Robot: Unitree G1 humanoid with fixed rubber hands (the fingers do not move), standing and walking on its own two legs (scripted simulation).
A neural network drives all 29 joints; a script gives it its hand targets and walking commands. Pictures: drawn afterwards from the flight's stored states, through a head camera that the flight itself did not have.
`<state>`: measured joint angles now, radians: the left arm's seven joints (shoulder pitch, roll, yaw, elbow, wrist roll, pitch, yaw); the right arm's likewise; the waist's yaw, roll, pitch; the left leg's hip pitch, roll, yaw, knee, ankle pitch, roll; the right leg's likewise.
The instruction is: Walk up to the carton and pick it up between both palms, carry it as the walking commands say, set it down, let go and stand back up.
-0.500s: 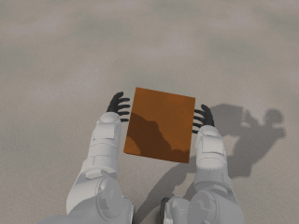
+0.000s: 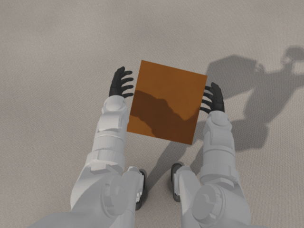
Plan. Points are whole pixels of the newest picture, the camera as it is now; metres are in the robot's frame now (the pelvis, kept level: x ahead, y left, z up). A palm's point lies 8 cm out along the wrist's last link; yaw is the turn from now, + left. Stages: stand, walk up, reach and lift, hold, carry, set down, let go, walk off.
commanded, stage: set down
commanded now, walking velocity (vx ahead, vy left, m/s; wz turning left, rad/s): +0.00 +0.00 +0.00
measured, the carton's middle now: (162, 103) +0.44 -0.02 -0.15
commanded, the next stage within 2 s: none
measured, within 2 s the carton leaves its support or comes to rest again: neither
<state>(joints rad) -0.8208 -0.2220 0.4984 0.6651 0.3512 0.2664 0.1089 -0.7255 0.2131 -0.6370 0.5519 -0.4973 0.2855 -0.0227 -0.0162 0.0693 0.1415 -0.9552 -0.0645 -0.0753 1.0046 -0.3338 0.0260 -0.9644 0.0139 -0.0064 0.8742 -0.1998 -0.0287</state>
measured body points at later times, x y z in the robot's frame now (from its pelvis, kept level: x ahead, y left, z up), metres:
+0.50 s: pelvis +0.04 -0.02 -0.06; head +0.26 -0.05 +0.34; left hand +0.45 +0.07 -0.15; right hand +0.42 -0.20 -0.16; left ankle +0.08 +0.09 -0.67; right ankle +0.12 -0.14 -0.67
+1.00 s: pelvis +0.02 -0.02 -0.13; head +0.28 -0.04 +0.24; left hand +0.48 +0.06 -0.22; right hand +0.44 -0.20 -0.24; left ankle +0.08 +0.09 -0.67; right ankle +0.12 -0.14 -0.67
